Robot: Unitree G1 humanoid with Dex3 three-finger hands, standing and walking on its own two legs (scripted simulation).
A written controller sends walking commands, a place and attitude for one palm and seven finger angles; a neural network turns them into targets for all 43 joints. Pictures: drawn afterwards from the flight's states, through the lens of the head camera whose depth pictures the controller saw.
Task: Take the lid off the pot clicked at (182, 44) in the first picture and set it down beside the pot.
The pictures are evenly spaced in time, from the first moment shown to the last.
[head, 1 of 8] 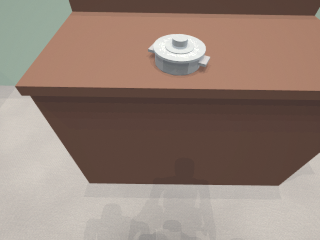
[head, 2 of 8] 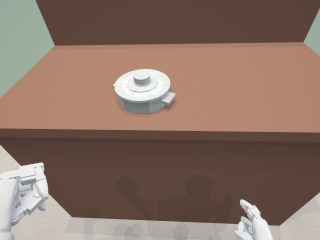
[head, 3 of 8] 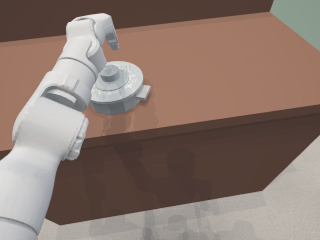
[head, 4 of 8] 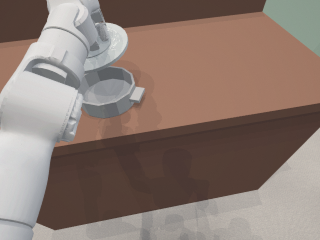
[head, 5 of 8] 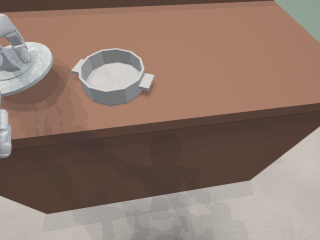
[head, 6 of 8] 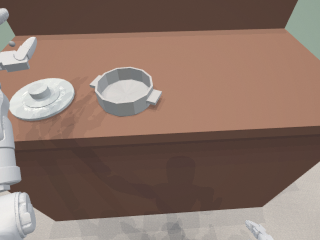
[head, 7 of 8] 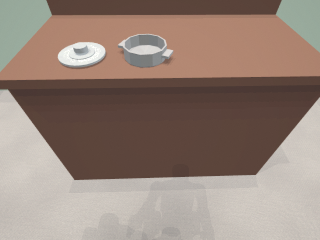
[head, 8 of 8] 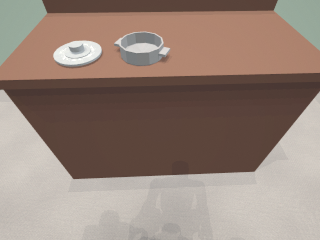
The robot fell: no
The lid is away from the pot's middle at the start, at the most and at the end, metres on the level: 0.00 0.25 0.25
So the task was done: yes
